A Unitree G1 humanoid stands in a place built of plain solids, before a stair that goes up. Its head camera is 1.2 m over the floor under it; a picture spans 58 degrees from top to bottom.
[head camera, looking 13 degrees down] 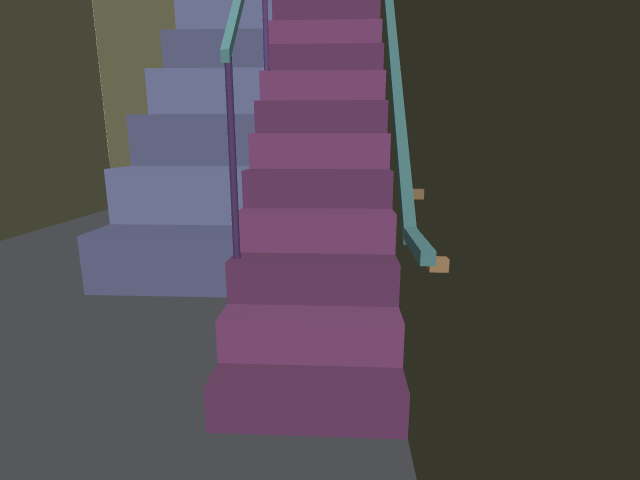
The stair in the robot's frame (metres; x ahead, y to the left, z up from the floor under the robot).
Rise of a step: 0.21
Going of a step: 0.21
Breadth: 0.84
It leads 3 degrees to the right of straight ahead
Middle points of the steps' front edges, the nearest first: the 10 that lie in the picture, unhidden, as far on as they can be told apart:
1.57 0.06 0.21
1.78 0.05 0.41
1.99 0.04 0.62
2.20 0.03 0.83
2.41 0.02 1.03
2.62 0.01 1.24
2.83 0.00 1.44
3.04 -0.01 1.65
3.25 -0.03 1.86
3.46 -0.04 2.06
